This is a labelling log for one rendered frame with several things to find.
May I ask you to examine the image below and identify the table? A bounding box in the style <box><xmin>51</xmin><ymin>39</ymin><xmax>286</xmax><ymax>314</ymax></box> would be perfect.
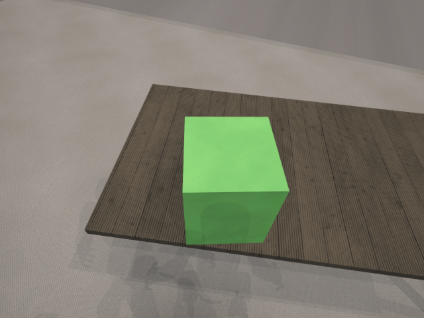
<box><xmin>85</xmin><ymin>84</ymin><xmax>424</xmax><ymax>280</ymax></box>

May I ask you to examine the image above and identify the carton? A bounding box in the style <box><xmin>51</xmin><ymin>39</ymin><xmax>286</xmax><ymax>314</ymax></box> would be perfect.
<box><xmin>182</xmin><ymin>117</ymin><xmax>289</xmax><ymax>245</ymax></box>

